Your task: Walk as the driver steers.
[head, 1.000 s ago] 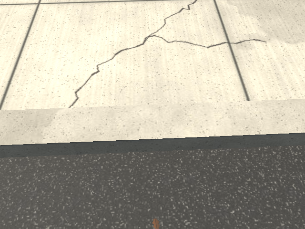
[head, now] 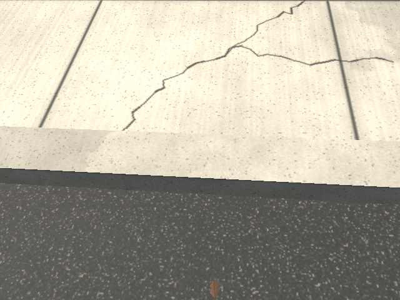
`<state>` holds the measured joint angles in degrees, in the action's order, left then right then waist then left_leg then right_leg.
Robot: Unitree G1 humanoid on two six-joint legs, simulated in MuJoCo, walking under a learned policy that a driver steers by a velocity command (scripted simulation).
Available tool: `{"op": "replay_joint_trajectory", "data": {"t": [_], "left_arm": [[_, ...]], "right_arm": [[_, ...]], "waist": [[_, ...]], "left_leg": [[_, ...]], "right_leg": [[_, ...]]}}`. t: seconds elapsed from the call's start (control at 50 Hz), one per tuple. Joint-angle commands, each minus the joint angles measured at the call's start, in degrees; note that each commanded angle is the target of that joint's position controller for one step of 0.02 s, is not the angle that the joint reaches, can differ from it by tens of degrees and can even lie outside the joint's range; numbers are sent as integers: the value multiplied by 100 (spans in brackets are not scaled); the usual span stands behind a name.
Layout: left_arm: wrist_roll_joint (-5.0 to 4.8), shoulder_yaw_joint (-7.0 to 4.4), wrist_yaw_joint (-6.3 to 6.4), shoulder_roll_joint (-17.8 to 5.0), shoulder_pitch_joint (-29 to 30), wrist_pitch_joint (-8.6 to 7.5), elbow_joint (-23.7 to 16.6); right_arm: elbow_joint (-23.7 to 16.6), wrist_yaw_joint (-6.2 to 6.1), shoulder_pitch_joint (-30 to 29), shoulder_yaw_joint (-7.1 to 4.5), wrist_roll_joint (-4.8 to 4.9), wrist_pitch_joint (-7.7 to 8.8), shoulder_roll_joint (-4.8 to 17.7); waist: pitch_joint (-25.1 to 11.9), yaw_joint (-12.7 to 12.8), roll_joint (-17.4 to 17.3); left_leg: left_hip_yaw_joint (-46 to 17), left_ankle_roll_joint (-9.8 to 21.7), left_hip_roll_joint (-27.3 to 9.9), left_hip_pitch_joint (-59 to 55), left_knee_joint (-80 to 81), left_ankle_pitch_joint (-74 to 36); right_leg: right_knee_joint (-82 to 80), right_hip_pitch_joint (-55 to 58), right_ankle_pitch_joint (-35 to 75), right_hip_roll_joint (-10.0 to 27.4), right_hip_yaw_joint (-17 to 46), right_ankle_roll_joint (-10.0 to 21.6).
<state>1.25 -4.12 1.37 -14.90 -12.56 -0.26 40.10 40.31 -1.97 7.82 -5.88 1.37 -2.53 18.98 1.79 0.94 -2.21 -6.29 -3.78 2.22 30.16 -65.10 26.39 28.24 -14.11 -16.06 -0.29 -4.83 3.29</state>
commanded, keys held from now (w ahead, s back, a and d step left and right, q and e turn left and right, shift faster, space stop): w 0.38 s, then w+e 0.62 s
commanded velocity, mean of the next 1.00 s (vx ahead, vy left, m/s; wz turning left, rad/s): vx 0.39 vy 0.00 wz -0.11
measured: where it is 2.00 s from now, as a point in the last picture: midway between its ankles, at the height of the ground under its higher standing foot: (246, 171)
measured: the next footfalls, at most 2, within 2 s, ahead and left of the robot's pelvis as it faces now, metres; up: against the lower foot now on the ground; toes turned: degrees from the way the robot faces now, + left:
left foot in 0.34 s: +0.10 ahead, +0.17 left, +0.00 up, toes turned +7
right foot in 0.82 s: +0.44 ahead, -0.05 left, +0.00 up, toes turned -7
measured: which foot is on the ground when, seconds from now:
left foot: up 0.00-0.32, down 0.34-0.84, up 0.86-1.00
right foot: down 0.00-0.36, up 0.38-0.80, down 0.82-1.00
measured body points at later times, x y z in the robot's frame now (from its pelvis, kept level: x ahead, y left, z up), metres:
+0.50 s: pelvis +0.10 +0.07 +0.00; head +0.12 +0.09 +0.45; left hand +0.17 +0.36 -0.12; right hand +0.23 -0.19 -0.10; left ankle +0.06 +0.16 -0.74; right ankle +0.10 -0.08 -0.66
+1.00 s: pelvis +0.37 +0.03 +0.00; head +0.41 +0.02 +0.45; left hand +0.54 +0.28 -0.10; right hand +0.46 -0.26 -0.10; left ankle +0.37 +0.20 -0.65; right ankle +0.40 -0.04 -0.74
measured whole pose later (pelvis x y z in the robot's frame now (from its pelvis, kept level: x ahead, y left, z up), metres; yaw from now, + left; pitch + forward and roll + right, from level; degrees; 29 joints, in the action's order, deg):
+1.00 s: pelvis +0.37 +0.03 +0.00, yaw -12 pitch +1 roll +0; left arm 0.5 -3.6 -1.8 -17.6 -14.2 -2.8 39.3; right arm 39.2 0.3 11.3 -1.8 -2.2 5.3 17.4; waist 3.5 0.5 -1.1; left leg -3.4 -0.8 -4.9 29.7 -66.8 19.7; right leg 25.0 -17.9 -8.1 -7.0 1.3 6.0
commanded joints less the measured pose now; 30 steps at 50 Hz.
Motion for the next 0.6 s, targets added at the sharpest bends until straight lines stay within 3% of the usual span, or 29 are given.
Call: {"op": "replay_joint_trajectory", "data": {"t": [0.02,0.08,0.16,0.24,0.28,0.32,0.34,0.36,0.38,0.4,0.42,0.44,0.46,0.52,0.6], "left_arm": [[-50,-188,139,-785,33,-98,-440],[-112,-210,152,-864,-429,-144,-296],[-165,-269,43,-1021,-476,-257,-167],[-258,-323,-99,-1175,-639,-316,32],[-332,-324,-158,-1224,-619,-286,115],[-379,-271,-186,-1129,-524,-255,180],[-318,-168,-190,-891,-436,-280,197],[-170,9,-213,-445,-128,-333,8],[-179,9,-178,-410,-18,-443,-353],[-328,-99,-185,-865,-17,-494,-299],[-418,-134,-236,-995,-53,-491,-270],[-381,-133,-255,-961,-93,-472,-166],[-310,-140,-262,-925,-52,-447,-139],[-293,-77,-288,-644,-207,-343,-26],[-248,34,-301,-442,341,-319,-253]], "right_arm": [[-383,43,-36,-100,41,11,351],[-626,106,-482,2,13,88,204],[-645,191,-609,115,-38,290,66],[-629,295,-712,161,13,437,87],[-568,343,-576,161,29,480,101],[-294,355,45,110,4,488,156],[-91,311,727,4,21,480,364],[71,242,1623,-118,-47,476,801],[-1,249,1700,-217,-88,536,1375],[-26,263,1494,-110,-68,631,939],[-50,272,1223,19,-65,697,548],[-70,292,958,84,-78,741,346],[-76,301,703,111,-108,755,259],[-56,251,609,93,-223,866,251],[49,175,669,72,-200,915,369]], "waist": [[-387,37,779],[-298,309,864],[-70,306,826],[109,351,946],[87,201,917],[-105,-176,786],[-435,-513,677],[-905,-884,-308],[-839,-784,-1191],[-586,-781,-672],[-211,-600,-733],[-37,-449,-590],[155,-308,-486],[143,-126,-352],[329,-245,-198]], "left_leg": [[68,-156,-317,886,-194,-603],[98,-128,-375,1048,676,-678],[421,101,-538,521,1878,-711],[801,366,-492,-267,2889,-625],[957,523,-398,-820,3471,-894],[1160,694,-164,-2110,4046,-1294],[913,841,-245,-3137,4057,-1282],[-589,1180,-1377,-4227,4430,-1099],[-2947,2085,-2457,-4651,5070,57],[-2894,2269,-2572,-4325,5265,452],[-2217,2043,-2304,-4045,5324,447],[-1610,1828,-2012,-3707,5445,-51],[-1152,1661,-1858,-3346,5557,-746],[8,1448,-1567,-2779,5707,-2616],[920,1292,-1330,-2448,5889,-3029]], "right_leg": [[-1311,1082,1106,1443,1312,900],[-1822,1532,-622,1623,1624,989],[-2117,1391,-569,1710,1366,959],[-2051,1040,-366,1647,1054,941],[-1857,825,-372,1668,988,914],[-1279,148,-82,1508,707,733],[-538,-377,342,1274,418,507],[1451,-1368,-227,719,-196,68],[3103,-3225,-1710,19,44,-215],[3947,-3700,-1646,363,674,-189],[4059,-3865,-1048,560,802,-97],[3961,-3727,-530,705,812,-95],[3731,-3566,-139,764,914,-145],[3529,-3042,703,650,1056,-349],[1985,-2642,1817,492,823,-440]]}}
